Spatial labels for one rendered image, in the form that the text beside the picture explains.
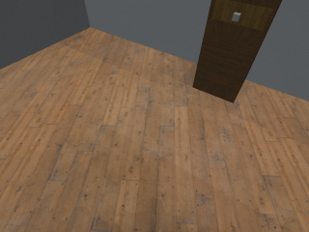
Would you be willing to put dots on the handle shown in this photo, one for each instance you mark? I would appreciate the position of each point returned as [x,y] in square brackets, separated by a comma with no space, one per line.
[236,17]

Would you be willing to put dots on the drawer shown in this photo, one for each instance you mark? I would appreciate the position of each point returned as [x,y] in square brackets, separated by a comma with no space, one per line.
[252,16]

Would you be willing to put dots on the cabinet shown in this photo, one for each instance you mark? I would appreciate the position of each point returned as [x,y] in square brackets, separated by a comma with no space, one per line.
[228,51]

